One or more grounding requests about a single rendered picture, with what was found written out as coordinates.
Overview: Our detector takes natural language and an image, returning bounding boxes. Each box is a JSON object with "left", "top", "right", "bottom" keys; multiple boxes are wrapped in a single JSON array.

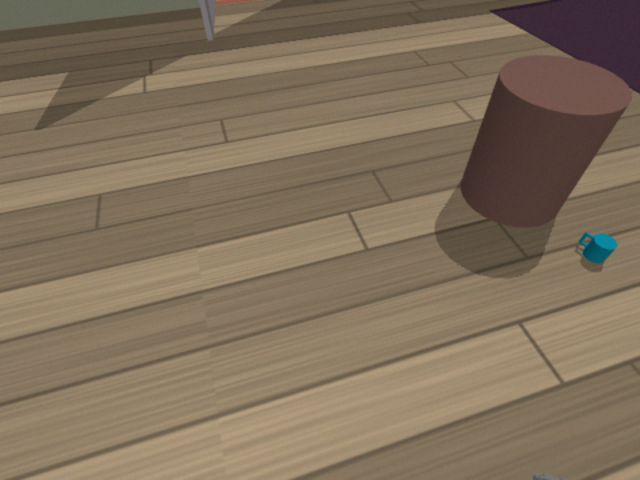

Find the mug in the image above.
[{"left": 579, "top": 232, "right": 617, "bottom": 263}]

